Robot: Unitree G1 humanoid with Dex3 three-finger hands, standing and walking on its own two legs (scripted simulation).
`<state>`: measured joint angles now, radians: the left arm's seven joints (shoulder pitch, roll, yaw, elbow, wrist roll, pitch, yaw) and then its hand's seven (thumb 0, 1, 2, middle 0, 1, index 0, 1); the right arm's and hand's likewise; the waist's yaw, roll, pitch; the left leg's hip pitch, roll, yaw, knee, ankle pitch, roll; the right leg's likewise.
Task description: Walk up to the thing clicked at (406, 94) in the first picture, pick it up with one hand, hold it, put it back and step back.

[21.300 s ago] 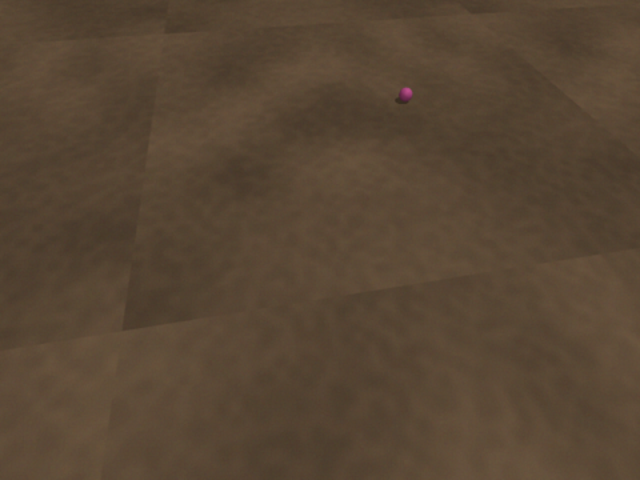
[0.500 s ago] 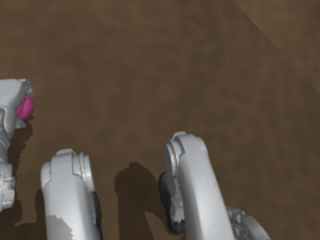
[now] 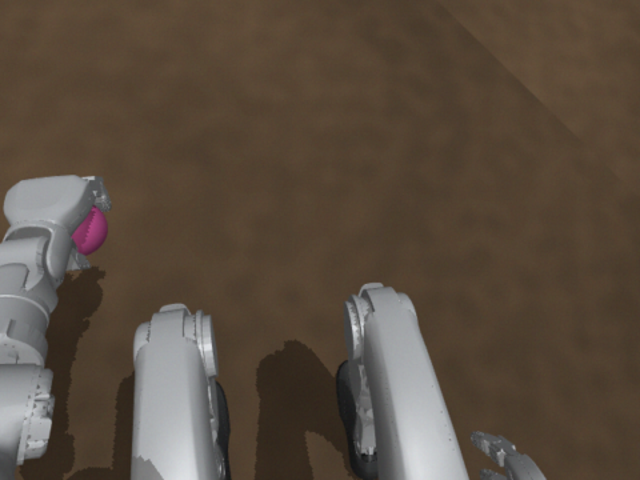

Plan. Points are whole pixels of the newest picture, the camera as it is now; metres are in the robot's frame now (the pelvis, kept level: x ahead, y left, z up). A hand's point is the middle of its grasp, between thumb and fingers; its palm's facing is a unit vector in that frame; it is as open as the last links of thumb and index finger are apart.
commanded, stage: lift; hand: left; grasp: from above
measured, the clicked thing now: (74, 228) +0.44 +0.29 -0.14
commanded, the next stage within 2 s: hold in 1.26 s
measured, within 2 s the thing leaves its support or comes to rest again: neither
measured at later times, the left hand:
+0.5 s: hand out of the picture +0.36 +0.28 +0.08, palm faces -0.42 -0.10 -0.90, open 9.8 cm
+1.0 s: hand out of the picture +0.36 +0.25 +0.23, palm faces -0.43 -0.10 -0.90, open 9.8 cm
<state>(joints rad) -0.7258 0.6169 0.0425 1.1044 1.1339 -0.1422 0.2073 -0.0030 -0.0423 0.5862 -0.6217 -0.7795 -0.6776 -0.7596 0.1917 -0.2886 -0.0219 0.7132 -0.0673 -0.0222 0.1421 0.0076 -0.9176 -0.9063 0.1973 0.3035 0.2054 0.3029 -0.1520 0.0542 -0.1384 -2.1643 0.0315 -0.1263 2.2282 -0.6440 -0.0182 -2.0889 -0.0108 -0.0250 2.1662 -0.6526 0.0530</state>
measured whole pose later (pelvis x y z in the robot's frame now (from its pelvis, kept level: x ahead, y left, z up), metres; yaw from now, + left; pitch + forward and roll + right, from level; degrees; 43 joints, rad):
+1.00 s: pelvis +0.05 +0.00 +0.31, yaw +4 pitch +13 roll -2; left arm -0.33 0.41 -0.16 0.80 1.00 0.01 0.13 0.00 -0.02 0.61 -0.57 -0.82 -0.64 -0.79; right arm 0.24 -0.25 -0.04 0.72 0.03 -0.01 -0.05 0.01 -0.92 -0.91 0.20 0.30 0.21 0.30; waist -0.06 0.04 -0.12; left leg -0.89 0.06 0.00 1.10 -0.45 -0.01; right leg -0.86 -0.02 0.00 1.06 -0.44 0.04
